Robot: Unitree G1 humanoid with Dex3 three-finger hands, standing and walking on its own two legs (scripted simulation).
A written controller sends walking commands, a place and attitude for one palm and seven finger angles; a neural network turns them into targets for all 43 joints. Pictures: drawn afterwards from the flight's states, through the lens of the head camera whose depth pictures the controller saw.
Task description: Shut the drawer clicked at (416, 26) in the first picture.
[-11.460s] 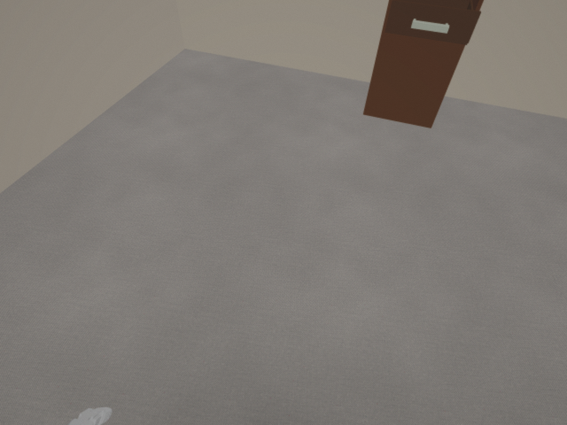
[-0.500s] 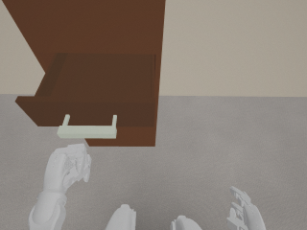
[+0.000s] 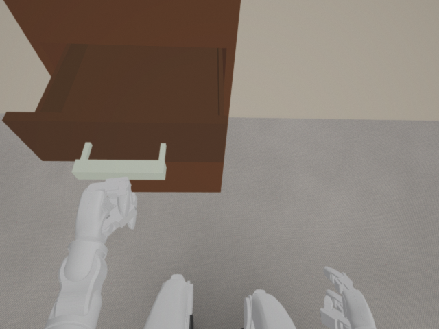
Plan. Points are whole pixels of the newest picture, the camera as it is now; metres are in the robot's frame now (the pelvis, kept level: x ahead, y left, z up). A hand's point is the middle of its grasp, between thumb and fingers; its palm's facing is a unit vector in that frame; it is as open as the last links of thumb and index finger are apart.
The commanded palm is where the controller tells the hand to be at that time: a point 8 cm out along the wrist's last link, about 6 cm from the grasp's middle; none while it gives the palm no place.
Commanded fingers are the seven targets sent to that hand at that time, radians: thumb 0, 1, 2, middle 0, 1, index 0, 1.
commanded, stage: bring the fist close to the handle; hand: left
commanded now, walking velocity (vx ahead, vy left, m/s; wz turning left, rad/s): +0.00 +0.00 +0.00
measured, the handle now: (123, 158) +0.41 +0.20 +0.02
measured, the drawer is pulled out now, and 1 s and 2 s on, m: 0.21 0.19 0.06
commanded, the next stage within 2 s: push the drawer shut in 0.38 s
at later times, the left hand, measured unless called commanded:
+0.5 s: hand (130, 210) +0.31 +0.17 +0.02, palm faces +0.03 -1.00 -0.04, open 3.3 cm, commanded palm +0.30 +0.22 +0.03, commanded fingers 0.00 0.90 0.90 -1.40 -1.60 -1.40 -1.60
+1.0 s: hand (131, 187) +0.36 +0.18 +0.02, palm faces +0.04 -1.00 -0.04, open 3.0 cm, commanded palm +0.36 +0.22 +0.03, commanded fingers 0.00 0.90 0.90 -1.40 -1.60 -1.40 -1.60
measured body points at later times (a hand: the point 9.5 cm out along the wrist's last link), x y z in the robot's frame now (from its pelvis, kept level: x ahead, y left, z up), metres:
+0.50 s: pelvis +0.00 +0.00 +0.00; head +0.10 +0.01 +0.44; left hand +0.30 +0.22 +0.03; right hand +0.16 -0.25 -0.10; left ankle +0.06 +0.11 -0.61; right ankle +0.00 -0.11 -0.61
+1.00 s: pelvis -0.01 +0.00 +0.00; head +0.10 +0.02 +0.43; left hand +0.35 +0.23 +0.02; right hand +0.14 -0.25 -0.11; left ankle +0.06 +0.11 -0.61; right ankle +0.00 -0.11 -0.61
